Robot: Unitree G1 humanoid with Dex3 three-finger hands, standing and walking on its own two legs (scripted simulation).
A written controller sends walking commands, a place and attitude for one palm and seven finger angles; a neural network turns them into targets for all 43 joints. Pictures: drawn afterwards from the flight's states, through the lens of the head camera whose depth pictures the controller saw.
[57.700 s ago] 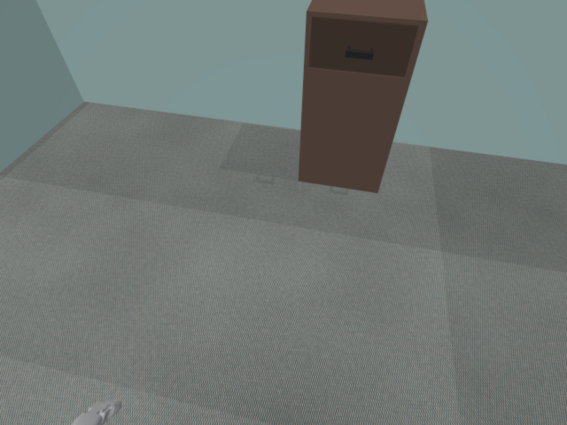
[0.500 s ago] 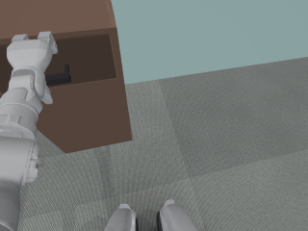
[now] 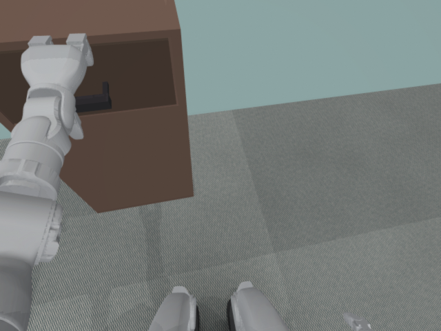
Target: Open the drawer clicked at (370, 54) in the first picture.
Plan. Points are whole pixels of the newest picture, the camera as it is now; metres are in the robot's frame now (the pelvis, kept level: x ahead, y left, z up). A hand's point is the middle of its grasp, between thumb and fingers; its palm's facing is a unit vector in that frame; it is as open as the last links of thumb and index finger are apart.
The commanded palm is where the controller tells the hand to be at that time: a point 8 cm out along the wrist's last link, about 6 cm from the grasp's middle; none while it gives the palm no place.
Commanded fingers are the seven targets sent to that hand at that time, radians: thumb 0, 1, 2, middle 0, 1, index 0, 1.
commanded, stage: lower the fingers behind the handle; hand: left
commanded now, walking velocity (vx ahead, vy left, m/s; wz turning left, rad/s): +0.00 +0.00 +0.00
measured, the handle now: (84, 96) +0.57 +0.24 +0.02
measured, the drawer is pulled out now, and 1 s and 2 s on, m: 0.00 0.00 0.00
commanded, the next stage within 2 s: lift the fingers back up to retry in 0.26 s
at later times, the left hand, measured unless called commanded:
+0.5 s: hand (69, 89) +0.53 +0.24 +0.08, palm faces +0.05 +0.04 -1.00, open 13.8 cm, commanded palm +0.54 +0.28 +0.06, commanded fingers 0.00 -0.50 0.30 -0.30 -1.20 -0.30 -1.20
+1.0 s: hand (68, 89) +0.53 +0.24 +0.09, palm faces -0.01 +0.02 -1.00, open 13.8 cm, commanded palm +0.54 +0.28 +0.12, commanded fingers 0.00 -0.50 0.30 -0.30 -1.20 -0.30 -1.20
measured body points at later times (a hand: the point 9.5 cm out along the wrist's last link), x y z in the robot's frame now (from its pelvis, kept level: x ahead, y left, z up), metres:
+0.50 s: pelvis +0.00 +0.01 +0.00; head +0.12 +0.02 +0.44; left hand +0.52 +0.24 +0.14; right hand +0.07 -0.26 -0.11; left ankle +0.06 +0.08 -0.65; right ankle +0.07 -0.11 -0.65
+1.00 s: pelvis +0.01 +0.00 +0.02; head +0.12 +0.00 +0.46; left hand +0.53 +0.24 +0.14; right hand +0.03 -0.27 -0.10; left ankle +0.06 +0.08 -0.65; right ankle +0.07 -0.11 -0.65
